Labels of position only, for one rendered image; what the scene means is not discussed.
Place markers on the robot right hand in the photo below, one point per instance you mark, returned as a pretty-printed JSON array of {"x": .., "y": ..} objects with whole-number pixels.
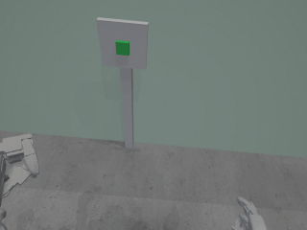
[{"x": 253, "y": 221}]

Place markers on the robot left hand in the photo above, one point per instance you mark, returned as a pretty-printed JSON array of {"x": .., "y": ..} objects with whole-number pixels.
[{"x": 15, "y": 149}]

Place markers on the panel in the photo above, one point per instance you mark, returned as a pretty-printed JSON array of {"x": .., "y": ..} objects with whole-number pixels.
[{"x": 136, "y": 32}]

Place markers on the button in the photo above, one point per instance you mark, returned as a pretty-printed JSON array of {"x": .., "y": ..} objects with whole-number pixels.
[{"x": 122, "y": 47}]

